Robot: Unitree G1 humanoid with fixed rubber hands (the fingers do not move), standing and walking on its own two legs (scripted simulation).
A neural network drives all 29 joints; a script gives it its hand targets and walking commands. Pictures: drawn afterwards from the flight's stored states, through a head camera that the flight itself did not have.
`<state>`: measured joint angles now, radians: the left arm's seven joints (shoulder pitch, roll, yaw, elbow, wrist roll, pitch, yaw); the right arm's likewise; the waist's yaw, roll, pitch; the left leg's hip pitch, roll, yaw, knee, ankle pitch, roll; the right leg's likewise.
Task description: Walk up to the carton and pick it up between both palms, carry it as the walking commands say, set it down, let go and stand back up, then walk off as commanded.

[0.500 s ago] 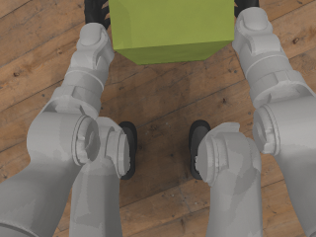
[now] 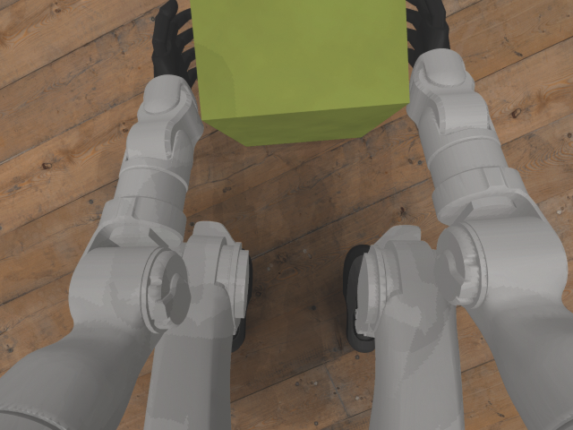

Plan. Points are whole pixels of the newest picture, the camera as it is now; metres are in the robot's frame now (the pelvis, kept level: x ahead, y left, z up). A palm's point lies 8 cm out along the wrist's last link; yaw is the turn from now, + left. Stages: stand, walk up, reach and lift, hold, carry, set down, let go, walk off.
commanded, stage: reach and lift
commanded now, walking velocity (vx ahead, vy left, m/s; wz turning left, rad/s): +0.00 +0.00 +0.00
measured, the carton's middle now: (299, 72) +0.53 -0.01 -0.20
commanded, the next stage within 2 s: none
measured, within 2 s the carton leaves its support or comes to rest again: neither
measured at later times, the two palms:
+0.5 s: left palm (150, 60) +0.50 +0.14 -0.06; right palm (453, 30) +0.52 -0.16 -0.07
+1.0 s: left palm (106, 42) +0.49 +0.14 +0.02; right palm (501, 3) +0.51 -0.16 +0.01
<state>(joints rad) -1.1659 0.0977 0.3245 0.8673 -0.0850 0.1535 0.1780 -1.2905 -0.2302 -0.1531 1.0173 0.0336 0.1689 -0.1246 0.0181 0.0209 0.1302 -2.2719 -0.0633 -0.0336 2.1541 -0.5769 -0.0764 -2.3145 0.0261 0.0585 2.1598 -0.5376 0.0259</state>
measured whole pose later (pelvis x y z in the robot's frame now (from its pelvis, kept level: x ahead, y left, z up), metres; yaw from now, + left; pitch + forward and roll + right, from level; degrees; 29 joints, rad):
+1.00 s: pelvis +0.00 +0.00 +0.10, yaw -1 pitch +45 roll +3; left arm -0.99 -0.06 0.52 0.61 0.16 0.34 0.09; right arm -1.11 -0.08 -0.36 0.78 -0.18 0.35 -0.05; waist 0.04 0.00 -0.15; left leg -2.08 -0.04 -0.04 1.82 -0.53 -0.07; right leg -2.13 0.04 0.05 1.82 -0.49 0.02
